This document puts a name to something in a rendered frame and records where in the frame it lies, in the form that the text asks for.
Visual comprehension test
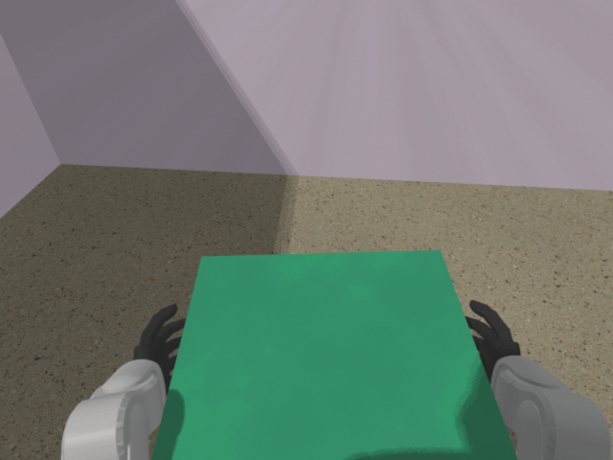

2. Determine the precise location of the carton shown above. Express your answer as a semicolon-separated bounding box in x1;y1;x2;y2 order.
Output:
151;250;517;460

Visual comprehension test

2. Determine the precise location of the robot left forearm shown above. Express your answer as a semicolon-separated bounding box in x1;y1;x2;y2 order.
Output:
61;359;166;460

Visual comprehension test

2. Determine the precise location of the robot right hand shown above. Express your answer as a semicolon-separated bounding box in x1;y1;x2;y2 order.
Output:
465;300;521;383

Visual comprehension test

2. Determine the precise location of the robot left hand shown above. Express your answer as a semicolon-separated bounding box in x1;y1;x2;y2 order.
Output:
133;304;186;396

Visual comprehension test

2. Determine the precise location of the robot right forearm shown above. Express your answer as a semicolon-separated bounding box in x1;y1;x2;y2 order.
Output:
490;356;613;460

